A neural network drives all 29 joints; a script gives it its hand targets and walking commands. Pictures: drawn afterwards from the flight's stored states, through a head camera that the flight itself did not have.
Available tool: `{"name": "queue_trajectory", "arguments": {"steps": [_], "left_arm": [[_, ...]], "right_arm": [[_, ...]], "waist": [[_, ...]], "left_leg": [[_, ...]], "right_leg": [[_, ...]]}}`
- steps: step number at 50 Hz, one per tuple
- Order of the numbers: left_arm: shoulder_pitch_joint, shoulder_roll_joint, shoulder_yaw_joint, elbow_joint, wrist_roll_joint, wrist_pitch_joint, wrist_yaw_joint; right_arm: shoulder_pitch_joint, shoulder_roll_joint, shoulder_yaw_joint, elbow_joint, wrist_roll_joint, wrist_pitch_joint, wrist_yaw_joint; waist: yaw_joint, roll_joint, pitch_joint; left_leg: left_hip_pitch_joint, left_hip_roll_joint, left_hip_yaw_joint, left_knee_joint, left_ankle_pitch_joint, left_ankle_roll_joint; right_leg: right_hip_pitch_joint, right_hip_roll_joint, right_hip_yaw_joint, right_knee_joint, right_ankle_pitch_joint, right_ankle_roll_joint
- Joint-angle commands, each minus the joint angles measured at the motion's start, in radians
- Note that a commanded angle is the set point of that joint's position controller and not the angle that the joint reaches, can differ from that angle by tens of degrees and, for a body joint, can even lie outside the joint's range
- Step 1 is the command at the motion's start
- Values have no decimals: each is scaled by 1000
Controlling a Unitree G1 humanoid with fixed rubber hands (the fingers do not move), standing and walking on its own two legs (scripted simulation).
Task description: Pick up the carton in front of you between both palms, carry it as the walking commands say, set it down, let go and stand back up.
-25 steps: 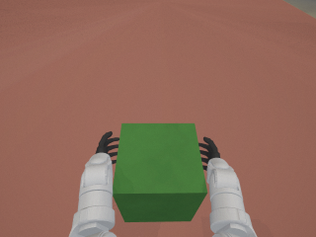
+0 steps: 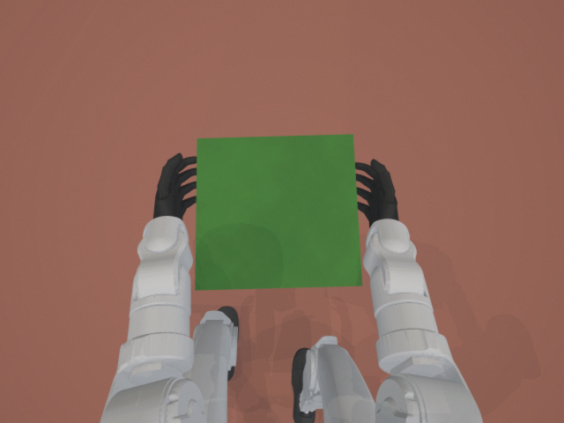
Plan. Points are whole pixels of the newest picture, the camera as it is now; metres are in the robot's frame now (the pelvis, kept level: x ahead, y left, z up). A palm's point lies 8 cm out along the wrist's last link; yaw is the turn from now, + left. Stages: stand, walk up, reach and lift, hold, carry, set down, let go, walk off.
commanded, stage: set down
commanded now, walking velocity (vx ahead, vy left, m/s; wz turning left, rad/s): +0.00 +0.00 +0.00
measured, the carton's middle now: (278, 222) +0.41 +0.04 -0.15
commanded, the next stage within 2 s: none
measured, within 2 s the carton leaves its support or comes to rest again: neither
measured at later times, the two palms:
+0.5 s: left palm (194, 217) +0.41 +0.19 -0.22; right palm (354, 215) +0.45 -0.11 -0.22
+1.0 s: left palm (199, 230) +0.42 +0.20 -0.37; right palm (327, 217) +0.49 -0.09 -0.37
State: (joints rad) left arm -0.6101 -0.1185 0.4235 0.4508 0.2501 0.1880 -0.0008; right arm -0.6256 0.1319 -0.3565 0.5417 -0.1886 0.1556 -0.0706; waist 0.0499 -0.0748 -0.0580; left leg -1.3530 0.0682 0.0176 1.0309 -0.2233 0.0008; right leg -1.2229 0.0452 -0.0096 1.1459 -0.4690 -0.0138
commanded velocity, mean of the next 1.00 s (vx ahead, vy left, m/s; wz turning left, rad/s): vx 0.00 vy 0.00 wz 0.00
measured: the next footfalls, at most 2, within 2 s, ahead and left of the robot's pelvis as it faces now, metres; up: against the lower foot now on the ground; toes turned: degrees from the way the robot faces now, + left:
none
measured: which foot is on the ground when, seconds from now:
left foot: down 0.00-1.00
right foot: down 0.00-1.00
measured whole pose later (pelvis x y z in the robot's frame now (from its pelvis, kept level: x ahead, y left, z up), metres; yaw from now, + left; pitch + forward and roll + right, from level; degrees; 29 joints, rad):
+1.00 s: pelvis -0.05 +0.00 -0.24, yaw -4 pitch +48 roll +0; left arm -1.07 -0.04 0.56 0.62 0.17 0.26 0.11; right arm -1.25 -0.17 -0.20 0.95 -0.12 0.23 -0.08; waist 0.14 -0.06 -0.01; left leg -2.33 0.02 -0.05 1.84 -0.34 -0.04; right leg -2.20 0.10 0.01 2.01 -0.64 0.01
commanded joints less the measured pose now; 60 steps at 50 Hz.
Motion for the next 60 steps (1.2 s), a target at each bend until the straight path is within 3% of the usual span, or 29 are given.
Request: {"name": "queue_trajectory", "arguments": {"steps": [1,9,12,20,26,34,48,51,55,60], "left_arm": [[-474,-832,-554,74,-62,21,-213],[-613,-870,-512,129,-70,83,-223],[-635,-883,-504,151,-75,90,-207],[-684,-863,-478,170,-90,73,-152],[-776,-840,-493,135,-130,63,-129],[-897,-796,-473,123,-153,68,-116],[-1044,-671,-372,154,-170,37,-109],[-989,-693,-330,236,-180,35,-115],[-941,-671,-232,361,-168,38,-140],[-945,-683,-197,408,-208,15,-154]], "right_arm": [[-556,858,554,17,64,10,235],[-669,832,443,122,43,61,265],[-708,806,430,147,49,62,265],[-828,785,486,145,103,49,273],[-895,748,494,169,119,39,265],[-977,699,457,240,118,43,251],[-1131,610,499,326,174,30,232],[-1192,555,514,314,186,9,219],[-1186,475,468,372,147,-2,206],[-1240,450,499,319,166,-33,180]], "waist": [[49,32,-862],[24,57,-898],[33,76,-929],[84,19,-1050],[80,13,-1092],[77,29,-1094],[140,-26,-1070],[134,-52,-1026],[117,-96,-884],[115,-123,-918]], "left_leg": [[716,-189,-22,105,232,13],[466,-194,-4,228,111,-12],[401,-198,3,272,127,-28],[331,-198,1,392,161,-38],[270,-196,7,485,157,-48],[158,-195,26,596,98,-60],[-43,-168,68,788,104,-64],[-70,-164,64,822,111,-62],[-201,-154,58,859,87,-63],[-246,-147,62,913,163,-66]], "right_leg": [[-52,126,62,-133,165,36],[-232,140,41,12,74,25],[-278,147,30,73,90,23],[-440,161,4,218,88,30],[-530,164,-9,313,69,30],[-628,164,-20,425,13,20],[-706,148,-15,594,10,17],[-738,140,-22,618,-1,17],[-767,121,-14,638,-11,7],[-710,111,-3,676,95,11]]}}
